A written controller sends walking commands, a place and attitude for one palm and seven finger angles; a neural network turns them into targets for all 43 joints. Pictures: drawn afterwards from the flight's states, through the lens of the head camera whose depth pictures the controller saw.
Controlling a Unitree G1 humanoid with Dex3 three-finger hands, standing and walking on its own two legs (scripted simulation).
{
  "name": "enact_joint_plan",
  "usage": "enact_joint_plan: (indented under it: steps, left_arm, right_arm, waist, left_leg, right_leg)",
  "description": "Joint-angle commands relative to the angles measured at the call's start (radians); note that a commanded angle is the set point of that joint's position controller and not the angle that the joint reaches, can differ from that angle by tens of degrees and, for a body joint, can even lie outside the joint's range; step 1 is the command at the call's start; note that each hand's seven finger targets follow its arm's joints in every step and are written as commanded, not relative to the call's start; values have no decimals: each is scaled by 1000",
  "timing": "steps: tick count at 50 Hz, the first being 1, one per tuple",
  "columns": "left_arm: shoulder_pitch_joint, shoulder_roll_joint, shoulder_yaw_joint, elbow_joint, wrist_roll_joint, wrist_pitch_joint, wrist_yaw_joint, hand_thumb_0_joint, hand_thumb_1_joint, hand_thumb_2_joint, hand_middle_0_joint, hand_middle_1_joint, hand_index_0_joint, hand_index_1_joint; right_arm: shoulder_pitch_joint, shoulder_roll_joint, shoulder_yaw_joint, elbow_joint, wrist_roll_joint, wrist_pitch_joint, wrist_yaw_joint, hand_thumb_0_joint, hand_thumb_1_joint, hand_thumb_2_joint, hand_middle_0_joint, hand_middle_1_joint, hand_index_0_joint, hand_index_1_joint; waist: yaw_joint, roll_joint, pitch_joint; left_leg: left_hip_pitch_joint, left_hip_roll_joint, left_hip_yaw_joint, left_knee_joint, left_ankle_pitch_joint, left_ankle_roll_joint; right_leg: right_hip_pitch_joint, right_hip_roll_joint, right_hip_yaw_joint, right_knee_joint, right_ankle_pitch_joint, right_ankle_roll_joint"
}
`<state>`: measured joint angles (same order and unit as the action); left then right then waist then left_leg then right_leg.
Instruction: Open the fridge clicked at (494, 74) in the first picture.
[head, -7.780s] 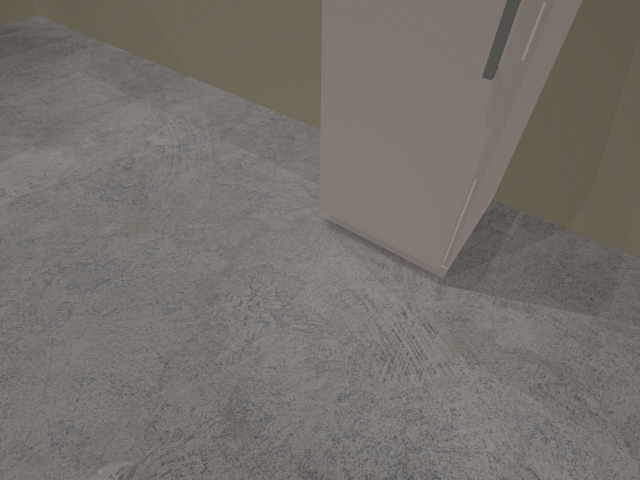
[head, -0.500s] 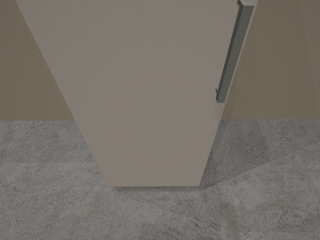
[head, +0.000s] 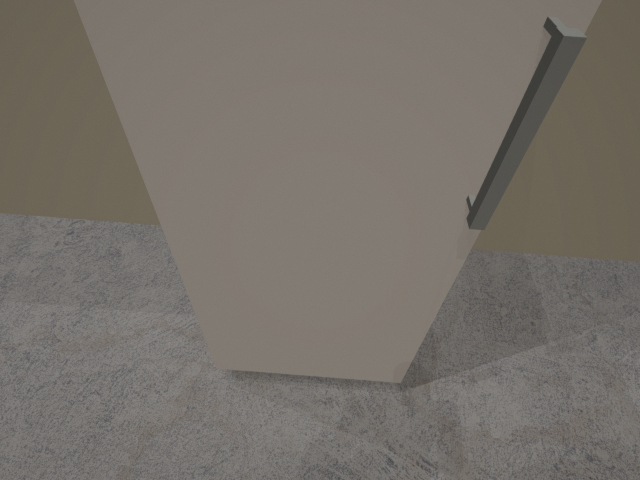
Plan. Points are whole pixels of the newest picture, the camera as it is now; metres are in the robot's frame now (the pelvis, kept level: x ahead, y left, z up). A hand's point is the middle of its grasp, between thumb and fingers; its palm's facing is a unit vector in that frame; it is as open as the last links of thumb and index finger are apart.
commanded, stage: come to a stop and stand still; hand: right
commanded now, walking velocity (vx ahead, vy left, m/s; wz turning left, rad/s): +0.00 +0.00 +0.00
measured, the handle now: (508, 139) +0.49 -0.19 +0.20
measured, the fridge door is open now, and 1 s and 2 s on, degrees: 0 0 0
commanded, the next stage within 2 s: look again from close up in 1.22 s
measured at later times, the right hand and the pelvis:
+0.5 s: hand out of the picture -0.04 -0.15 -0.17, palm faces +0.05 +0.98 -0.17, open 7.4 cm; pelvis -0.02 +0.01 +0.00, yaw +0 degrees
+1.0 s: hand out of the picture -0.03 -0.19 -0.17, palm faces +0.02 +0.98 -0.18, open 7.4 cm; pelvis -0.03 -0.02 +0.00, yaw +1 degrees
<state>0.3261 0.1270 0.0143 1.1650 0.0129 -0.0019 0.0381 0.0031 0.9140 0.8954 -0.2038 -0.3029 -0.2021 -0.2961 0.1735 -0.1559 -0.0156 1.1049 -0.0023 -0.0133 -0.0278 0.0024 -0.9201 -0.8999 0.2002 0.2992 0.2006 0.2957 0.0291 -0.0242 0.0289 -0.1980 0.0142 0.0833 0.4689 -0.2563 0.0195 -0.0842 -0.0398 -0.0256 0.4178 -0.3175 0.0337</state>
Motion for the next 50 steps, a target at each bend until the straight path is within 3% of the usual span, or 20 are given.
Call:
enact_joint_plan:
  steps: [1,8,14,22,29,39,46,50]
  left_arm:
    - [64,76,8,-10,0,-16,7,0,900,900,-200,-300,-200,-300]
    - [50,71,7,-14,0,-9,7,0,900,900,-200,-300,-200,-300]
    - [40,81,5,-21,-1,-6,6,0,900,900,-200,-300,-200,-300]
    - [32,95,3,-28,-2,-9,4,0,900,900,-200,-300,-200,-300]
    - [43,89,4,-29,0,-5,1,0,900,900,-200,-300,-200,-300]
    - [64,91,7,-34,-1,-14,-1,0,900,900,-200,-300,-200,-300]
    - [61,105,13,-35,-4,-25,1,0,900,900,-200,-300,-200,-300]
    - [56,113,13,-36,-5,-26,0,0,900,900,-200,-300,-200,-300]
  right_arm:
    - [95,-95,-13,-3,2,-5,-12,0,-900,-900,200,300,200,300]
    - [97,-96,-13,-4,0,-5,-13,0,-900,-900,200,300,200,300]
    - [108,-98,-10,3,-2,-5,-10,0,-900,-900,200,300,200,300]
    - [139,-97,-8,13,-4,-10,-9,0,-900,-900,200,300,200,300]
    - [155,-94,-8,19,-5,-4,-8,0,-900,-900,200,300,200,300]
    - [159,-88,-10,13,-5,-3,-8,0,-900,-900,200,300,200,300]
    - [155,-91,-9,7,-8,-5,-10,0,-900,-900,200,300,200,300]
    - [143,-98,-10,7,-8,-5,-10,0,-900,-900,200,300,200,300]
  waist:
    - [-34,33,2]
    - [-30,3,25]
    - [-25,43,48]
    - [-27,31,43]
    - [-30,22,93]
    - [-37,15,78]
    - [-40,11,52]
    - [-39,8,76]
  left_leg:
    - [112,117,-94,-70,411,9]
    - [80,109,-108,-112,323,11]
    - [48,106,-118,-149,235,9]
    - [38,104,-126,-173,166,9]
    - [-11,101,-138,-208,1,5]
    - [4,98,-123,-174,13,0]
    - [36,96,-104,-132,123,0]
    - [27,94,-106,-126,114,-3]
  right_leg:
    - [-79,-76,33,-63,316,-21]
    - [-71,-73,28,-74,242,-21]
    - [-62,-69,26,-84,194,-24]
    - [-56,-64,29,-90,174,-28]
    - [-90,-51,27,-99,92,-32]
    - [-129,-57,46,-119,67,-42]
    - [-123,-74,65,-124,134,-48]
    - [-140,-75,71,-139,111,-49]
